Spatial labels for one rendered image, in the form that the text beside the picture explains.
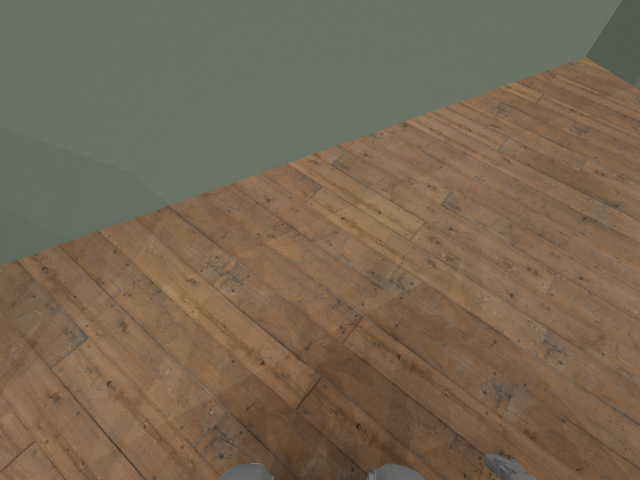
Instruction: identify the right robot hand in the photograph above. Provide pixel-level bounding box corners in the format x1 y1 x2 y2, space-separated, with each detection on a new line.
484 453 537 480

